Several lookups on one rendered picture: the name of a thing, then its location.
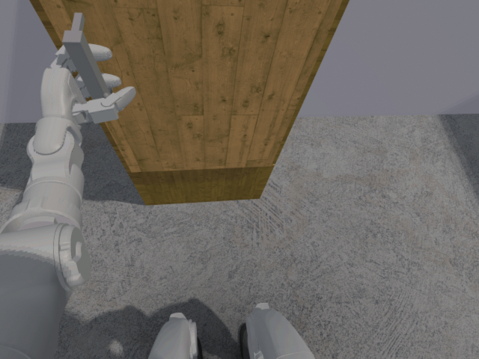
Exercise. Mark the robot right thigh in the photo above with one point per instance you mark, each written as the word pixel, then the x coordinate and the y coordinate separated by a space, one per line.
pixel 271 333

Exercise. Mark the left robot upper arm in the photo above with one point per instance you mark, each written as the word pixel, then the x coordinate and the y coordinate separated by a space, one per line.
pixel 39 269

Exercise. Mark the left robot forearm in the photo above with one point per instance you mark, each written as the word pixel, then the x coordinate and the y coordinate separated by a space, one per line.
pixel 55 187

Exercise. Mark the cupboard door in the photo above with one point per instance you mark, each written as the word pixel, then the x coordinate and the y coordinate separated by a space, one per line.
pixel 217 81

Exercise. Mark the left robot hand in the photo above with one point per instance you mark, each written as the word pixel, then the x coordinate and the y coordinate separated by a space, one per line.
pixel 60 92

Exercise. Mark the right robot shin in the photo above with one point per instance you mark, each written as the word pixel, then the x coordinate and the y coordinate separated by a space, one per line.
pixel 259 355

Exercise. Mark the handle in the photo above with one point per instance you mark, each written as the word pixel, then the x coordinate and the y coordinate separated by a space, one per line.
pixel 81 55

